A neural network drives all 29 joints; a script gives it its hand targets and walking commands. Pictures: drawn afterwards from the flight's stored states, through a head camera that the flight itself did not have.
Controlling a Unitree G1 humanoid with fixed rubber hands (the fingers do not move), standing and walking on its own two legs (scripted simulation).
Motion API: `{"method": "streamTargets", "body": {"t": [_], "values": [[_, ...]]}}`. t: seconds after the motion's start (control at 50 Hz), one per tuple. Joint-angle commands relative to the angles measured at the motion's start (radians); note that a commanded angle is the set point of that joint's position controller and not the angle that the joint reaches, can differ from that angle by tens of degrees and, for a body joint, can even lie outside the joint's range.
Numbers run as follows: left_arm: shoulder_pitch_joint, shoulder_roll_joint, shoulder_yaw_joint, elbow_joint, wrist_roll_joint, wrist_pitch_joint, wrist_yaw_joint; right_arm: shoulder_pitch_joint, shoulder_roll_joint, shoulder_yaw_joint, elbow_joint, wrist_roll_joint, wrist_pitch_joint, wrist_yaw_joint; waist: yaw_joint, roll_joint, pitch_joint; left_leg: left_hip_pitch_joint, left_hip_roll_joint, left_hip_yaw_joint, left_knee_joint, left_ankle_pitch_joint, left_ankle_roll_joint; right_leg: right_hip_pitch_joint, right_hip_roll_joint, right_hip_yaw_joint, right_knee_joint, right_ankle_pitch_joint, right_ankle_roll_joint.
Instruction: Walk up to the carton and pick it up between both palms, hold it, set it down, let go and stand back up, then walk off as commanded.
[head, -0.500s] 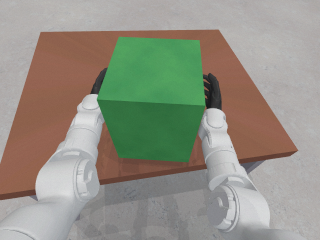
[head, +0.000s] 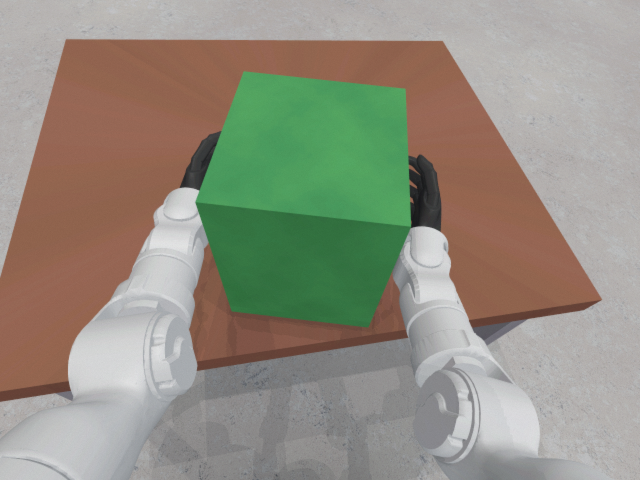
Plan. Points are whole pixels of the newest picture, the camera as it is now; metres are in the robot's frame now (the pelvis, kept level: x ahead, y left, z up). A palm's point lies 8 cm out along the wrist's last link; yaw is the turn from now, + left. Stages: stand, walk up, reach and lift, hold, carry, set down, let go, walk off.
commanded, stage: set down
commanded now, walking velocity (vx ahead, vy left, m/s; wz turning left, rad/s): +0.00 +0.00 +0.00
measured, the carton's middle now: (311, 209) +0.43 -0.03 +0.05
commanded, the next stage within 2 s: none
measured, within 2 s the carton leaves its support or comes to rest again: rests again in 1.12 s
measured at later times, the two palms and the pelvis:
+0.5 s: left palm (204, 204) +0.45 +0.11 +0.03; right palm (421, 238) +0.38 -0.18 +0.05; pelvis -0.01 +0.00 +0.00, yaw +0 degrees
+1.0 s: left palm (207, 179) +0.46 +0.10 +0.08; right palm (422, 254) +0.36 -0.18 +0.04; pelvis -0.02 +0.01 -0.01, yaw -1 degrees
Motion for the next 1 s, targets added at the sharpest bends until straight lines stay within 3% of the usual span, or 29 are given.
{"method": "streamTargets", "body": {"t": [0.0, 0.04, 0.06, 0.08, 0.14, 0.24, 0.26, 0.3, 0.34, 0.38, 0.44, 0.52, 0.58, 0.6, 0.62, 0.68, 0.74, 0.78, 0.8, 0.84, 0.86, 0.88, 0.92, 0.94, 0.96, 0.98], "values": [[-0.779, -0.557, -0.281, 0.034, -0.023, -0.116, -0.153, -0.59, 0.641, 0.22, -0.029, -0.078, -0.086, 0.102, -0.027, 0.121, -0.832, 0.298, -0.007, 0.045, 0.093, 0.576, -0.082, 0.279, 0.061, -0.064, 0.095, 0.79, -0.002], [-0.768, -0.565, -0.311, 0.032, -0.029, -0.133, -0.146, -0.567, 0.639, 0.224, -0.005, -0.082, -0.102, 0.104, -0.041, 0.142, -0.847, 0.341, 0.002, 0.039, 0.118, 0.644, -0.094, 0.226, 0.069, -0.075, 0.097, 0.787, -0.004], [-0.773, -0.551, -0.291, 0.051, -0.019, -0.138, -0.145, -0.584, 0.639, 0.227, -0.019, -0.076, -0.105, 0.107, -0.016, 0.134, -0.856, 0.318, -0.004, 0.044, 0.116, 0.625, -0.09, 0.243, 0.064, -0.064, 0.098, 0.79, -0.009], [-0.786, -0.549, -0.293, 0.048, -0.015, -0.143, -0.142, -0.59, 0.63, 0.211, -0.02, -0.08, -0.11, 0.106, -0.025, 0.147, -0.863, 0.309, -0.005, 0.043, 0.112, 0.605, -0.092, 0.246, 0.062, -0.065, 0.092, 0.777, -0.013], [-0.782, -0.571, -0.321, 0.03, -0.026, -0.16, -0.13, -0.566, 0.617, 0.205, 0.02, -0.093, -0.126, 0.113, -0.035, 0.165, -0.883, 0.377, 0.011, 0.03, 0.135, 0.699, -0.107, 0.168, 0.074, -0.083, 0.086, 0.749, -0.011], [-0.782, -0.562, -0.32, 0.066, -0.017, -0.184, -0.124, -0.565, 0.604, 0.195, 0.03, -0.099, -0.143, 0.116, -0.029, 0.171, -0.897, 0.361, 0.005, 0.033, 0.145, 0.68, -0.107, 0.149, 0.071, -0.08, 0.081, 0.748, -0.021], [-0.784, -0.554, -0.304, 0.087, -0.018, -0.19, -0.128, -0.571, 0.604, 0.2, 0.038, -0.099, -0.136, 0.118, -0.021, 0.145, -0.882, 0.338, -0.001, 0.037, 0.138, 0.641, -0.098, 0.172, 0.068, -0.072, 0.078, 0.745, -0.021], [-0.802, -0.533, -0.293, 0.104, -0.014, -0.199, -0.132, -0.584, 0.608, 0.185, 0.032, -0.104, -0.136, 0.122, -0.02, 0.153, -0.875, 0.297, -0.007, 0.035, 0.122, 0.593, -0.093, 0.197, 0.059, -0.073, 0.083, 0.744, -0.018], [-0.8, -0.538, -0.307, 0.112, -0.022, -0.211, -0.129, -0.569, 0.597, 0.18, 0.043, -0.115, -0.142, 0.121, -0.033, 0.158, -0.892, 0.308, 0.002, 0.035, 0.132, 0.617, -0.099, 0.172, 0.063, -0.072, 0.091, 0.748, -0.018], [-0.806, -0.531, -0.282, 0.115, -0.009, -0.218, -0.132, -0.581, 0.608, 0.178, 0.029, -0.122, -0.145, 0.123, -0.018, 0.152, -0.904, 0.276, -0.012, 0.039, 0.125, 0.591, -0.092, 0.19, 0.056, -0.068, 0.089, 0.759, -0.017], [-0.811, -0.526, -0.287, 0.124, -0.014, -0.233, -0.125, -0.566, 0.592, 0.164, 0.057, -0.128, -0.149, 0.127, -0.039, 0.167, -0.911, 0.31, -0.003, 0.03, 0.128, 0.582, -0.098, 0.143, 0.061, -0.07, 0.087, 0.716, -0.022], [-0.813, -0.465, -0.244, 0.161, 0.001, -0.234, -0.122, -0.564, 0.526, 0.137, 0.077, -0.124, -0.143, 0.126, -0.02, 0.166, -0.881, 0.294, -0.011, 0.042, 0.122, 0.543, -0.095, 0.146, 0.057, -0.063, 0.082, 0.703, -0.031], [-0.842, -0.351, -0.212, 0.194, -0.014, -0.243, -0.113, -0.575, 0.384, 0.067, 0.068, -0.13, -0.141, 0.117, -0.035, 0.173, -0.907, 0.279, -0.017, 0.049, 0.114, 0.507, -0.098, 0.147, 0.056, -0.062, 0.081, 0.675, -0.035], [-0.831, -0.231, -0.175, 0.222, -0.014, -0.246, -0.094, -0.559, 0.272, 0.054, 0.07, -0.114, -0.139, 0.106, -0.023, 0.17, -0.916, 0.279, -0.017, 0.055, 0.123, 0.518, -0.1, 0.146, 0.057, -0.056, 0.089, 0.7, -0.037], [-0.859, -0.136, -0.157, 0.222, -0.037, -0.243, -0.076, -0.576, 0.156, 0.011, 0.085, -0.088, -0.134, 0.09, -0.043, 0.176, -0.908, 0.31, -0.012, 0.046, 0.131, 0.532, -0.102, 0.115, 0.059, -0.054, 0.08, 0.673, -0.038], [-0.829, 0.071, -0.179, 0.171, -0.109, -0.243, -0.014, -0.56, -0.032, -0.001, 0.078, -0.006, -0.136, 0.034, -0.041, 0.205, -0.969, 0.318, -0.01, 0.047, 0.17, 0.572, -0.113, 0.075, 0.073, -0.055, 0.092, 0.664, -0.036], [-0.787, 0.223, -0.214, 0.131, -0.183, -0.218, 0.038, -0.541, -0.176, 0.035, 0.072, 0.107, -0.132, -0.023, -0.031, 0.204, -0.94, 0.319, -0.009, 0.035, 0.198, 0.595, -0.116, 0.059, 0.085, -0.049, 0.096, 0.672, -0.034], [-0.765, 0.28, -0.22, 0.107, -0.21, -0.171, 0.053, -0.522, -0.211, 0.071, 0.059, 0.174, -0.109, -0.053, -0.02, 0.203, -0.894, 0.268, -0.027, 0.041, 0.192, 0.546, -0.108, 0.113, 0.082, -0.033, 0.1, 0.687, -0.026], [-0.8, 0.232, -0.247, 0.099, -0.22, -0.163, 0.049, -0.556, -0.148, 0.081, 0.046, 0.177, -0.097, -0.053, -0.031, 0.195, -0.867, 0.252, -0.026, 0.032, 0.19, 0.495, -0.101, 0.092, 0.08, -0.039, 0.101, 0.65, -0.02], [-0.781, 0.2, -0.258, 0.14, -0.232, -0.14, 0.045, -0.596, -0.109, 0.113, -0.016, 0.181, -0.071, -0.051, -0.003, 0.162, -0.865, 0.227, -0.025, 0.031, 0.189, 0.464, -0.09, 0.093, 0.081, -0.04, 0.099, 0.608, -0.022], [-0.769, 0.147, -0.271, 0.145, -0.22, -0.129, 0.043, -0.597, -0.061, 0.11, -0.009, 0.174, -0.061, -0.049, -0.017, 0.164, -0.823, 0.244, -0.022, 0.018, 0.19, 0.457, -0.087, 0.061, 0.085, -0.046, 0.098, 0.575, -0.022], [-0.743, 0.177, -0.254, 0.143, -0.211, -0.112, 0.046, -0.572, -0.101, 0.121, -0.022, 0.186, -0.053, -0.055, -0.001, 0.167, -0.833, 0.247, -0.023, 0.026, 0.196, 0.494, -0.088, 0.077, 0.088, -0.044, 0.106, 0.622, -0.023], [-0.767, 0.14, -0.288, 0.119, -0.223, -0.091, 0.051, -0.599, -0.099, 0.109, -0.038, 0.184, -0.049, -0.063, -0.03, 0.186, -0.843, 0.291, -0.013, 0.009, 0.214, 0.527, -0.101, 0.014, 0.093, -0.06, 0.099, 0.589, -0.021], [-0.734, 0.188, -0.263, 0.12, -0.226, -0.089, 0.056, -0.565, -0.148, 0.122, -0.06, 0.199, -0.051, -0.063, -0.01, 0.194, -0.886, 0.324, -0.01, 0.013, 0.23, 0.579, -0.108, 0.0, 0.1, -0.058, 0.104, 0.606, -0.027], [-0.771, 0.133, -0.278, 0.133, -0.214, -0.081, 0.054, -0.602, -0.097, 0.104, -0.016, 0.182, -0.033, -0.06, -0.02, 0.195, -0.807, 0.317, -0.006, 0.003, 0.211, 0.517, -0.105, -0.054, 0.099, -0.068, 0.087, 0.5, -0.026], [-0.734, 0.164, -0.27, 0.099, -0.212, -0.075, 0.062, -0.557, -0.143, 0.1, -0.041, 0.189, -0.037, -0.059, -0.018, 0.214, -0.861, 0.369, -0.002, 0.002, 0.224, 0.578, -0.115, -0.058, 0.107, -0.068, 0.086, 0.515, -0.029]]}}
